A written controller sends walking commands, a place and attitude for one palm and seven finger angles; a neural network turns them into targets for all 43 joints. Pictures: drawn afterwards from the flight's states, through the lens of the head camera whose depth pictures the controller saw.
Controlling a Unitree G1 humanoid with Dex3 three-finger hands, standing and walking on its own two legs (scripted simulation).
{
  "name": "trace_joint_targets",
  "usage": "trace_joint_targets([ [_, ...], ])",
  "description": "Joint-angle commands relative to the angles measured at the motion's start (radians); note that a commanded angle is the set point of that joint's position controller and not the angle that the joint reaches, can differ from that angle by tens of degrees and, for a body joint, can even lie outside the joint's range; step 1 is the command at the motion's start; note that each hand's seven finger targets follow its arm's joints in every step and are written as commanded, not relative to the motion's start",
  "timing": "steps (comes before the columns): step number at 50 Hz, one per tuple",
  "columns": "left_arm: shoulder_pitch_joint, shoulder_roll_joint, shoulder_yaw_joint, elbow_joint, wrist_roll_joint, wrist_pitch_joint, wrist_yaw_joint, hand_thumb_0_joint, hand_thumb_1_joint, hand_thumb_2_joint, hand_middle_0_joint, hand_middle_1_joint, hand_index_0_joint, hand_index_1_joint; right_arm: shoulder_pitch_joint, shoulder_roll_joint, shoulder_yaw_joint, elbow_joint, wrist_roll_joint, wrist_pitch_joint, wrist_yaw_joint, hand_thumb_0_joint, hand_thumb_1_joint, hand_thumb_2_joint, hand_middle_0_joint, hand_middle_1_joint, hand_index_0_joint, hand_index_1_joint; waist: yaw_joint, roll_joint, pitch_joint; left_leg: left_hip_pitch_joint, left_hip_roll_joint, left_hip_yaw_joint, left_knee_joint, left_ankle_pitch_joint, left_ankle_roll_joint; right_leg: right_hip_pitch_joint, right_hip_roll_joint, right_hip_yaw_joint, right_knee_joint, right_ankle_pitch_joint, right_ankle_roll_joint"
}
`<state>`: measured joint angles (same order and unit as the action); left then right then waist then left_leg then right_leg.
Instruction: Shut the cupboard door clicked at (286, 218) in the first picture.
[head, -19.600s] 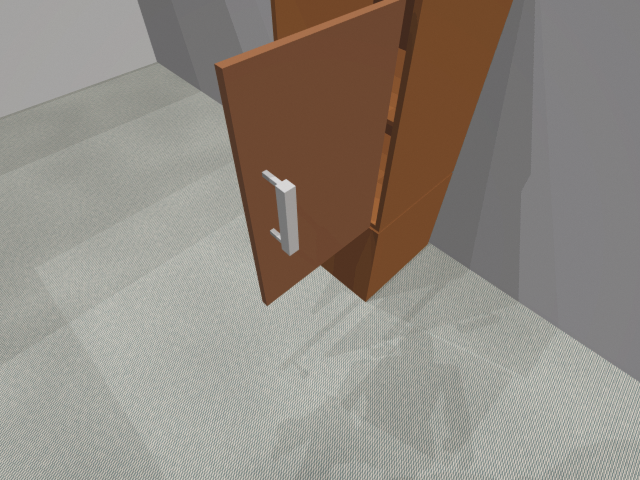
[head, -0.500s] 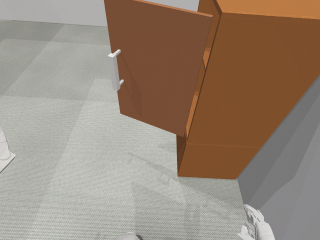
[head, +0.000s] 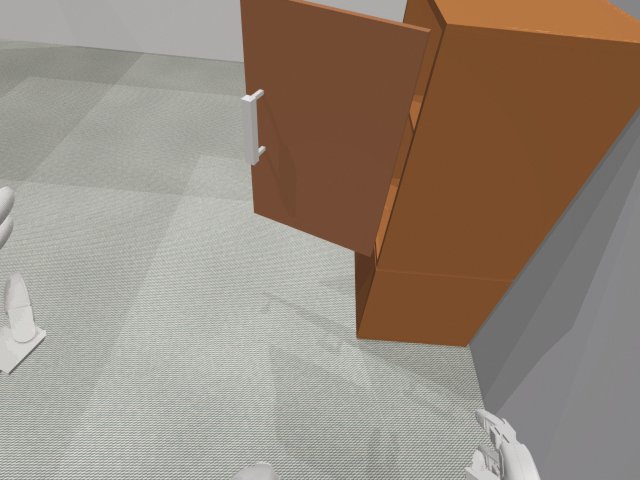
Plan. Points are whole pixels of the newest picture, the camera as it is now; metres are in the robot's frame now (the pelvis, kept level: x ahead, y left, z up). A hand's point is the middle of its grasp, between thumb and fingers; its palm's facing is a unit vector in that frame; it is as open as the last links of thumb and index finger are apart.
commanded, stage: stop stepping back and stand still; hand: left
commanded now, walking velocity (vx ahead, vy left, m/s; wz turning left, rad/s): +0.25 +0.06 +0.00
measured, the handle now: (255, 127) +0.85 +0.22 -0.02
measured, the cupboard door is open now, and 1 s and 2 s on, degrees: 68 68 68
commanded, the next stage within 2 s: let the arm hang, fingers relaxed in 1.14 s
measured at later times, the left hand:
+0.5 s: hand (20, 343) +0.18 +0.28 +0.17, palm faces +0.39 -0.81 -0.43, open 7.4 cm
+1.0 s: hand (80, 296) +0.23 +0.26 +0.16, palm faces +0.37 -0.81 -0.45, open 7.4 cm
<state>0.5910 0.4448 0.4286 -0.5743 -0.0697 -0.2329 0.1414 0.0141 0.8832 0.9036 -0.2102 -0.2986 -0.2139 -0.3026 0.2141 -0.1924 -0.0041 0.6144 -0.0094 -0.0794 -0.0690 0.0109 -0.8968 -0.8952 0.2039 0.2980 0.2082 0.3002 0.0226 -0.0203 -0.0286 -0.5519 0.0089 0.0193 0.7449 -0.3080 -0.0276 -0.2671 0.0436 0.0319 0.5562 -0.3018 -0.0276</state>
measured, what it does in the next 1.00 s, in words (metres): steps on the spot: left foot, then right foot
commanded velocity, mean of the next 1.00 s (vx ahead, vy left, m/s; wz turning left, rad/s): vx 0.06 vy -0.02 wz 0.00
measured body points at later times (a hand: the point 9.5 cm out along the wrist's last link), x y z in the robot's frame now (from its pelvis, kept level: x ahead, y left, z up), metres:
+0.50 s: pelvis -0.03 +0.02 +0.00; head -0.05 +0.03 +0.45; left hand +0.15 +0.32 +0.19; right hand +0.08 -0.23 -0.09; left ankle +0.04 +0.11 -0.73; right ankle -0.07 -0.07 -0.73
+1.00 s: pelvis +0.01 +0.01 +0.01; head +0.02 +0.01 +0.46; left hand +0.21 +0.30 +0.19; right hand +0.17 -0.23 -0.08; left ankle +0.04 +0.11 -0.73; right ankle -0.07 -0.07 -0.73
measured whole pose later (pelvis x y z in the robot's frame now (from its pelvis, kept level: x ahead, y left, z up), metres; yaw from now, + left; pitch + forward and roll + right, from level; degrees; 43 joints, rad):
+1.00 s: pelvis +0.01 +0.01 +0.01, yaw -4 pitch +2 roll +0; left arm 0.54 0.41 0.40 -0.43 -0.06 -0.16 0.16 0.01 0.88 0.90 -0.21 -0.30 -0.21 -0.30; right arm 0.19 -0.20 0.02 0.62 0.01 -0.05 -0.08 0.01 -0.90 -0.90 0.20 0.30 0.21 0.30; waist 0.00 0.00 -0.03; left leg -0.32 0.01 0.05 0.51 -0.23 0.02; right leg -0.13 0.06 0.00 0.46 -0.35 -0.05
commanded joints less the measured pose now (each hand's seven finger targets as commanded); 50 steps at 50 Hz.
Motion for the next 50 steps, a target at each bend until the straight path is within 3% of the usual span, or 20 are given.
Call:
trace_joint_targets([
  [1,-0.263,0.148,0.079,-0.063,0.020,-0.001,0.067,0.000,0.900,0.900,-0.200,-0.300,-0.200,-0.300,-0.064,-0.139,-0.028,-0.100,0.002,-0.043,-0.043,0.000,-0.900,-0.900,0.200,0.300,0.200,0.300,-0.068,-0.019,0.057,0.304,0.036,-0.066,-0.125,-0.037,0.027,-0.292,-0.205,0.145,-0.242,-0.297,-0.062],
  [3,-0.308,0.124,0.062,-0.017,0.029,-0.011,0.069,0.000,0.900,0.900,-0.200,-0.300,-0.200,-0.300,-0.057,-0.160,-0.028,-0.101,0.012,-0.067,-0.052,0.000,-0.900,-0.900,0.200,0.300,0.200,0.300,-0.046,0.141,0.064,0.231,0.096,-0.162,-0.384,-0.126,0.062,-0.139,-0.083,0.052,-0.113,-0.152,0.004],
  [4,-0.320,0.136,0.067,-0.035,0.035,-0.022,0.069,0.000,0.900,0.900,-0.200,-0.300,-0.200,-0.300,-0.058,-0.171,-0.034,-0.118,0.023,-0.082,-0.057,0.000,-0.900,-0.900,0.200,0.300,0.200,0.300,-0.034,0.160,0.047,0.203,0.138,-0.229,-0.447,-0.130,0.081,-0.053,-0.040,0.018,-0.060,-0.044,0.025],
  [5,-0.272,0.177,0.102,-0.022,0.032,-0.026,0.061,0.000,0.900,0.900,-0.200,-0.300,-0.200,-0.300,-0.063,-0.153,-0.027,-0.104,0.022,-0.093,-0.056,0.000,-0.900,-0.900,0.200,0.300,0.200,0.300,-0.042,0.215,-0.005,0.189,0.175,-0.289,-0.562,-0.386,0.074,-0.028,-0.017,-0.013,0.005,-0.110,0.041],
  [7,-0.253,0.115,0.058,-0.094,0.039,-0.023,0.047,0.000,0.900,0.900,-0.200,-0.300,-0.200,-0.300,-0.070,-0.138,-0.017,-0.115,0.010,-0.094,-0.045,0.000,-0.900,-0.900,0.200,0.300,0.200,0.300,-0.042,0.325,0.033,0.107,0.226,-0.415,-0.702,-0.557,0.072,-0.008,0.013,-0.017,0.166,-0.088,0.048],
  [11,-0.108,0.129,0.068,-0.179,0.039,-0.012,0.041,0.000,0.900,0.900,-0.200,-0.300,-0.200,-0.300,-0.081,-0.128,-0.014,-0.132,-0.005,-0.100,-0.012,0.000,-0.900,-0.900,0.200,0.300,0.200,0.300,-0.027,0.192,-0.033,0.139,0.179,-0.244,-0.615,-0.343,0.063,0.129,0.021,-0.074,-0.033,-0.051,0.023],
  [13,-0.043,0.151,0.097,-0.168,0.033,-0.005,0.045,0.000,0.900,0.900,-0.200,-0.300,-0.200,-0.300,-0.072,-0.130,-0.015,-0.133,-0.008,-0.084,-0.007,0.000,-0.900,-0.900,0.200,0.300,0.200,0.300,-0.036,0.190,-0.068,0.154,0.122,-0.149,-0.519,-0.223,0.041,0.198,0.000,-0.063,-0.154,-0.024,-0.001],
  [16,-0.031,0.170,0.138,-0.114,0.013,-0.004,0.049,0.000,0.900,0.900,-0.200,-0.300,-0.200,-0.300,-0.047,-0.121,-0.018,-0.125,-0.019,-0.053,-0.005,0.000,-0.900,-0.900,0.200,0.300,0.200,0.300,-0.048,0.142,-0.082,0.181,0.076,-0.090,-0.342,-0.070,0.024,0.151,-0.110,0.056,-0.224,-0.044,-0.066],
  [18,-0.031,0.150,0.127,-0.053,0.000,0.008,0.048,0.000,0.900,0.900,-0.200,-0.300,-0.200,-0.300,-0.045,-0.128,-0.038,-0.119,-0.003,-0.038,-0.005,0.000,-0.900,-0.900,0.200,0.300,0.200,0.300,-0.046,-0.013,-0.076,0.242,0.052,-0.059,-0.220,-0.060,0.021,0.018,-0.172,0.172,-0.288,-0.248,-0.093],
  [20,-0.041,0.167,0.139,-0.041,-0.001,0.018,0.054,0.000,0.900,0.900,-0.200,-0.300,-0.200,-0.300,-0.060,-0.133,-0.035,-0.118,0.003,-0.019,-0.006,0.000,-0.900,-0.900,0.200,0.300,0.200,0.300,-0.042,-0.058,0.000,0.206,0.041,-0.037,-0.078,-0.008,0.021,-0.069,-0.259,0.281,-0.351,-0.302,-0.146],
  [22,-0.102,0.150,0.105,-0.043,0.007,0.008,0.057,0.000,0.900,0.900,-0.200,-0.300,-0.200,-0.300,-0.066,-0.129,-0.026,-0.116,0.009,-0.020,-0.007,0.000,-0.900,-0.900,0.200,0.300,0.200,0.300,-0.048,-0.087,0.031,0.191,0.044,-0.034,-0.115,0.040,0.032,-0.033,-0.255,0.227,-0.296,-0.161,-0.133],
  [24,-0.160,0.155,0.092,-0.044,0.017,-0.003,0.055,0.000,0.900,0.900,-0.200,-0.300,-0.200,-0.300,-0.074,-0.135,-0.025,-0.107,0.011,-0.034,-0.016,0.000,-0.900,-0.900,0.200,0.300,0.200,0.300,-0.046,-0.019,0.047,0.286,0.049,-0.035,-0.204,0.058,0.045,-0.074,-0.201,0.156,-0.238,-0.100,-0.086],
  [26,-0.193,0.152,0.081,-0.069,0.020,-0.015,0.047,0.000,0.900,0.900,-0.200,-0.300,-0.200,-0.300,-0.081,-0.144,-0.026,-0.110,0.009,-0.045,-0.026,0.000,-0.900,-0.900,0.200,0.300,0.200,0.300,-0.050,0.104,0.063,0.351,0.100,-0.124,-0.323,-0.009,0.061,-0.125,-0.120,0.059,-0.159,-0.144,-0.037],
  [28,-0.203,0.134,0.067,-0.086,0.027,-0.023,0.044,0.000,0.900,0.900,-0.200,-0.300,-0.200,-0.300,-0.081,-0.146,-0.012,-0.114,0.003,-0.059,-0.028,0.000,-0.900,-0.900,0.200,0.300,0.200,0.300,-0.046,0.243,0.072,0.274,0.200,-0.358,-0.563,-0.260,0.091,-0.066,-0.019,-0.024,-0.005,-0.095,0.016],
  [29,-0.211,0.148,0.083,-0.081,0.032,-0.026,0.046,0.000,0.900,0.900,-0.200,-0.300,-0.200,-0.300,-0.083,-0.139,-0.011,-0.114,-0.001,-0.066,-0.031,0.000,-0.900,-0.900,0.200,0.300,0.200,0.300,-0.038,0.231,0.080,0.221,0.234,-0.411,-0.624,-0.343,0.107,-0.029,-0.019,-0.020,0.033,-0.071,0.022],
  [34,-0.085,0.143,0.114,-0.085,0.028,-0.034,0.045,0.000,0.900,0.900,-0.200,-0.300,-0.200,-0.300,-0.073,-0.129,-0.019,-0.128,-0.001,-0.076,-0.020,0.000,-0.900,-0.900,0.200,0.300,0.200,0.300,-0.027,0.157,-0.046,0.192,0.131,-0.187,-0.526,-0.189,0.060,0.160,-0.040,-0.024,-0.154,-0.001,0.005],
  [37,-0.022,0.133,0.113,-0.085,0.011,-0.030,0.042,0.000,0.900,0.900,-0.200,-0.300,-0.200,-0.300,-0.066,-0.129,-0.026,-0.133,0.004,-0.064,-0.006,0.000,-0.900,-0.900,0.200,0.300,0.200,0.300,-0.034,0.062,-0.097,0.279,0.077,-0.094,-0.347,0.082,0.042,0.125,-0.102,0.070,-0.224,0.087,-0.023],
  [39,-0.019,0.131,0.111,-0.070,0.005,-0.024,0.045,0.000,0.900,0.900,-0.200,-0.300,-0.200,-0.300,-0.059,-0.131,-0.027,-0.125,0.007,-0.051,-0.006,0.000,-0.900,-0.900,0.200,0.300,0.200,0.300,-0.038,0.038,-0.125,0.328,0.079,-0.075,-0.270,0.265,0.043,0.111,-0.135,0.107,-0.201,0.274,-0.026],
  [43,-0.069,0.150,0.107,-0.065,0.007,-0.009,0.046,0.000,0.900,0.900,-0.200,-0.300,-0.200,-0.300,-0.063,-0.128,-0.022,-0.130,0.014,-0.033,-0.017,0.000,-0.900,-0.900,0.200,0.300,0.200,0.300,-0.036,0.057,-0.178,0.413,0.094,-0.054,-0.241,0.526,0.051,0.129,-0.109,0.055,-0.121,0.526,0.010],
  [50,-0.096,0.169,0.111,-0.070,0.011,0.005,0.042,0.000,0.900,0.900,-0.200,-0.300,-0.200,-0.300,-0.086,-0.127,-0.021,-0.150,0.026,-0.005,-0.019,0.000,-0.900,-0.900,0.200,0.300,0.200,0.300,-0.031,0.045,-0.148,0.395,0.078,-0.031,-0.212,0.503,0.052,0.124,-0.133,0.068,-0.137,0.603,0.029],
])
